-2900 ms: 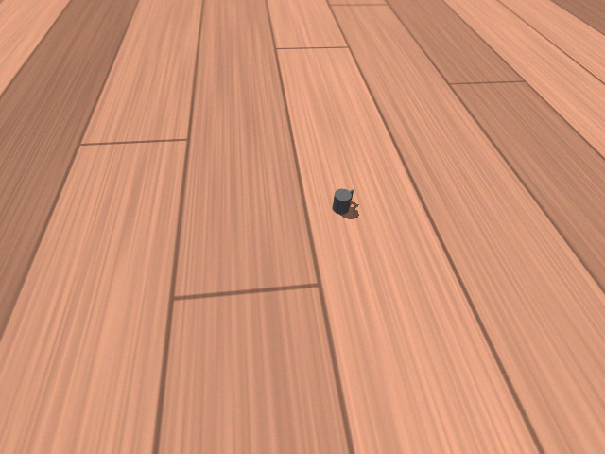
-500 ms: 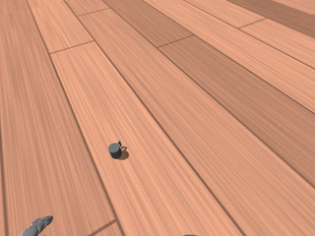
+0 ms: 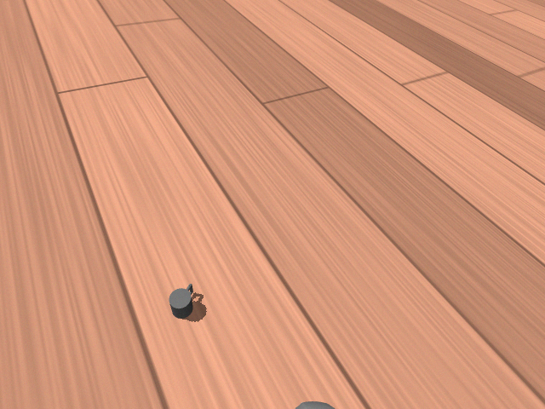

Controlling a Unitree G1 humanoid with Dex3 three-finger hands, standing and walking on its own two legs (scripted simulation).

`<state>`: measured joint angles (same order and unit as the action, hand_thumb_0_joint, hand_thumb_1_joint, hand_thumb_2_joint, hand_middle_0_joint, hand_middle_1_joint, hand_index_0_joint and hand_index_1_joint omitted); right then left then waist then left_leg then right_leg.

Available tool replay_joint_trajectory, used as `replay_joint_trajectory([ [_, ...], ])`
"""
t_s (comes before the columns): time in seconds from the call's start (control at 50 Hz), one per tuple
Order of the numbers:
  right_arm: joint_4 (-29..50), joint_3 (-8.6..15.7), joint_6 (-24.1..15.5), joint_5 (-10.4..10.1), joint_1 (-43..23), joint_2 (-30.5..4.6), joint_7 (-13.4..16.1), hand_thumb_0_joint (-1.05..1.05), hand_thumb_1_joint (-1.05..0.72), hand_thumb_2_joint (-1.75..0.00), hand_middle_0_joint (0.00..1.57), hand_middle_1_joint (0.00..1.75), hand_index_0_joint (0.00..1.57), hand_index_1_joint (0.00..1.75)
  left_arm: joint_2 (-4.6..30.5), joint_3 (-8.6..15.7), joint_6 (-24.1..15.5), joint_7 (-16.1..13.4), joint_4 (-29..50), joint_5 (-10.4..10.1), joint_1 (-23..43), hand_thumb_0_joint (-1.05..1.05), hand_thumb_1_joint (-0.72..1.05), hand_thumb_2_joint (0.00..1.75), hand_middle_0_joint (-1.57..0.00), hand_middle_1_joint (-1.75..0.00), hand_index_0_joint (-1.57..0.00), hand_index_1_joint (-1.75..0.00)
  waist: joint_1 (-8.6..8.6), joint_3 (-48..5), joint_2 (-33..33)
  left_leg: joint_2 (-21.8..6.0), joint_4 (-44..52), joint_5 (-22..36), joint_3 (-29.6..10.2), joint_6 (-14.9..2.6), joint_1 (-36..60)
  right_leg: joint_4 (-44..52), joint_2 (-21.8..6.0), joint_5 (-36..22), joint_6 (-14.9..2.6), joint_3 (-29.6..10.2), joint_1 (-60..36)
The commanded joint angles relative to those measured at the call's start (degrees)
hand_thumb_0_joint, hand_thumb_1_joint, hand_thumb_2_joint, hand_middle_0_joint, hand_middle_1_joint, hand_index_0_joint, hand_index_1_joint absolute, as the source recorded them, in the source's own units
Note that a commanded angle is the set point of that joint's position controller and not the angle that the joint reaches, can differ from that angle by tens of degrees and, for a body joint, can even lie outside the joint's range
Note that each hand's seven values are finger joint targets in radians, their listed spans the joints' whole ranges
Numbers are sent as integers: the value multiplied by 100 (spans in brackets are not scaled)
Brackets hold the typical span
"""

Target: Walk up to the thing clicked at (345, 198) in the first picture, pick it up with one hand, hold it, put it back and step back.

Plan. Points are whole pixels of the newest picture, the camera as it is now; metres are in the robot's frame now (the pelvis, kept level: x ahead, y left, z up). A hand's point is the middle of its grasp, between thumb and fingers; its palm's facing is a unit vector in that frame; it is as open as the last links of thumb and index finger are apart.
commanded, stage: walk up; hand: left
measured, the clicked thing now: (183, 299) +0.60 +0.24 -0.72
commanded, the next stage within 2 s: stand in 1.82 s
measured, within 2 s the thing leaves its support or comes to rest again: neither
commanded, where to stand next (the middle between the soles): +0.21 -0.01 m, yaw +2 degrees
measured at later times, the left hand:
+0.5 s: hand (106, 366) +0.21 +0.24 -0.11, palm faces -0.02 -0.90 -0.44, open 7.4 cm
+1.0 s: hand (97, 379) +0.20 +0.26 -0.16, palm faces +0.04 -0.94 -0.33, open 7.4 cm
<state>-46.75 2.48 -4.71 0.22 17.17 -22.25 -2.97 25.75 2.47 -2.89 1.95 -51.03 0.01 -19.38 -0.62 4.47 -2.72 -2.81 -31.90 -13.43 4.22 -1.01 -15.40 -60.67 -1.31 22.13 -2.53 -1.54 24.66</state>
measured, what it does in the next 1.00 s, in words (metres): walks ahead: right foot, then left foot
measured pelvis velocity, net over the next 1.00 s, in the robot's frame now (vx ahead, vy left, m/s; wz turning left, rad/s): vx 0.16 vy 0.00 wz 0.04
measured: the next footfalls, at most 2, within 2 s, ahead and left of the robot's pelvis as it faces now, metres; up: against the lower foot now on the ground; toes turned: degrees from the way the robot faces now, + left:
right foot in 0.26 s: +0.22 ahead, -0.13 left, +0.00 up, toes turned -1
left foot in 0.66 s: +0.24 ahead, +0.13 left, +0.00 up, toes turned +1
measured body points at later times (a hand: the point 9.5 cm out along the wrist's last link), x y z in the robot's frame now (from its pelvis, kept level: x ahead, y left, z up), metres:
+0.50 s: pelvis +0.13 -0.03 +0.00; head +0.16 -0.07 +0.45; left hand +0.21 +0.28 -0.08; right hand +0.20 -0.34 -0.14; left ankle +0.16 +0.13 -0.68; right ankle +0.18 -0.13 -0.73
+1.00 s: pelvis +0.16 +0.00 +0.00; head +0.17 +0.01 +0.45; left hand +0.20 +0.31 -0.14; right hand +0.28 -0.29 -0.12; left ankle +0.21 +0.13 -0.73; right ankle +0.18 -0.13 -0.73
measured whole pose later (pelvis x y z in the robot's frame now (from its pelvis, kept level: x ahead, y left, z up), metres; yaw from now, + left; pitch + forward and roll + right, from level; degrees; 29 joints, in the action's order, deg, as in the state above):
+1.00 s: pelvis +0.16 +0.00 +0.00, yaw +2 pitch -3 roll -1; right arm -58.4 -1.0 -0.3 0.0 5.2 -20.5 -0.9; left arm 21.2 -0.1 -0.3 0.6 -61.8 -0.4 -8.9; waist 1.1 4.0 0.3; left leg -1.8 -32.5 -12.7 -0.9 0.5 -17.2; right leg -30.3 -1.5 14.5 0.8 3.1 12.9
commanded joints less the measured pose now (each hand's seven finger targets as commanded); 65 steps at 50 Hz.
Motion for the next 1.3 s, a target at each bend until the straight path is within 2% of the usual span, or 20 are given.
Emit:
replay_joint_trajectory([
  [0.0,304,478,-101,-31,177,-1624,102,0,-90,-90,20,30,20,30,970,341,-120,45,311,-20,-340,0,90,90,-20,-30,-20,-30,7,48,1365,-1072,1825,-436,-1289,-994,284,595,-362,-544,163,83,575],
  [0.1,389,527,-47,11,292,-1733,69,0,-90,-90,20,30,20,30,868,363,-148,108,487,69,284,0,90,90,-20,-30,-20,-30,-147,114,1294,-1184,1776,-601,-1160,-1216,182,1893,-385,-721,248,340,231],
  [0.16,421,464,32,25,231,-1594,66,0,-90,-90,20,30,20,30,805,369,-208,56,437,81,371,0,90,90,-20,-30,-20,-30,-103,76,1126,-1016,1283,415,-920,-1097,84,2330,-123,-960,221,564,-223],
  [0.22,513,290,122,-61,130,-1199,110,0,-90,-90,20,30,20,30,854,424,-319,-110,165,100,-352,0,90,90,-20,-30,-20,-30,367,-581,256,-636,-507,1459,-409,-672,-178,3398,84,-1613,53,492,-1909],
  [0.24,539,168,108,-116,335,-851,127,0,-90,-90,20,30,20,30,1159,521,-358,-176,118,133,-694,0,90,90,-20,-30,-20,-30,529,-966,-775,-200,-1769,579,-100,-408,-591,3848,-698,-1557,-113,-582,-2476],
  [0.26,557,59,146,-104,682,-594,137,0,-90,-90,20,30,20,30,1568,583,-379,-210,295,120,-597,0,90,90,-20,-30,-20,-30,348,-1001,-1497,469,-2598,-1687,-259,-111,-1633,4302,-2037,-1390,-559,-2801,-2918],
  [0.3,258,298,301,-26,605,-1399,266,0,-90,-90,20,30,20,30,1595,561,-278,-211,426,21,-133,0,90,90,-20,-30,-20,-30,336,-538,-729,159,-3144,-2118,-643,-160,-1786,4305,-2289,-667,-1336,-2993,-2156],
  [0.36,34,290,324,-79,542,-1289,232,0,-90,-90,20,30,20,30,1183,399,-282,-254,490,0,135,0,90,90,-20,-30,-20,-30,173,-315,-481,68,-2930,-1275,-1036,-106,-1672,4221,-1447,-1576,-758,-1372,-1813],
  [0.4,-98,253,354,-55,673,-1142,224,0,-90,-90,20,30,20,30,1103,358,-293,-270,479,14,228,0,90,90,-20,-30,-20,-30,126,-385,-660,180,-2714,-902,-932,-12,-1426,4067,-1255,-2518,-704,-862,-1694],
  [0.48,-259,219,396,-31,378,-988,238,0,-90,-90,20,30,20,30,948,294,-223,-297,546,76,579,0,90,90,-20,-30,-20,-30,107,-365,-646,124,-1651,-644,-720,162,-626,3890,-1183,-2887,-807,-194,-934],
  [0.56,-384,233,352,-8,107,-984,271,0,-90,-90,20,30,20,30,1066,283,-87,-288,507,33,904,0,90,90,-20,-30,-20,-30,58,-516,-774,105,-809,-47,-304,151,2,3304,-1353,-3290,-801,-187,-708],
  [0.62,-482,275,276,52,-15,-1132,312,0,-90,-90,20,30,20,30,935,194,55,-282,423,-53,909,0,90,90,-20,-30,-20,-30,-9,-547,-286,162,111,749,-402,-37,542,2635,-1114,-2359,-473,-218,-321],
  [0.66,-366,312,234,118,-431,-1554,326,0,-90,-90,20,30,20,30,571,89,146,-272,356,-136,828,0,90,90,-20,-30,-20,-30,217,-584,946,-1135,926,712,-2322,-547,131,1977,-217,-283,48,236,-225],
  [0.68,-328,309,230,25,-799,-1745,312,0,-90,-90,20,30,20,30,688,109,220,-303,147,-142,629,0,90,90,-20,-30,-20,-30,275,-624,1251,-1491,1059,156,-2601,-1055,-295,1726,-9,681,72,265,-713],
  [0.7,-369,285,258,38,-1013,-1669,303,0,-90,-90,20,30,20,30,782,124,225,-310,-43,-95,697,0,90,90,-20,-30,-20,-30,271,-536,1235,-1428,1120,-163,-2626,-1097,-789,1717,-104,649,80,139,-1135],
  [0.76,-444,100,293,4,-1184,-1289,299,0,-90,-90,20,30,20,30,765,124,141,-258,-280,-58,721,0,90,90,-20,-30,-20,-30,307,-678,1291,-694,652,231,-1524,-482,-543,2855,-204,-498,44,105,-1408],
  [0.8,-558,54,303,-49,-1249,-1169,291,0,-90,-90,20,30,20,30,798,85,116,-266,-398,-42,855,0,90,90,-20,-30,-20,-30,254,-884,1254,-569,498,305,-1390,-303,-292,3064,-330,-958,21,-53,-1469],
  [0.9,-803,27,355,-4,-1474,-1228,274,0,-90,-90,20,30,20,30,718,-9,125,-209,-652,-26,1289,0,90,90,-20,-30,-20,-30,131,-270,936,-587,1200,-1430,-1614,-237,-430,3538,-369,-23,30,-124,-1050],
  [1.12,-1271,-60,299,-94,-1628,-1049,254,0,-90,-90,20,30,20,30,724,-20,-6,-202,-1098,-15,1547,0,90,90,-20,-30,-20,-30,69,-795,174,-402,962,917,-1069,-92,769,4298,-724,-1451,125,-270,-1395],
  [1.28,-1514,-54,337,-63,-1706,-993,267,0,-90,-90,20,30,20,30,678,3,57,-211,-1197,0,1706,0,90,90,-20,-30,-20,-30,101,-652,39,-398,1291,856,-1032,-26,727,4508,-733,-1357,192,-163,-1581],
])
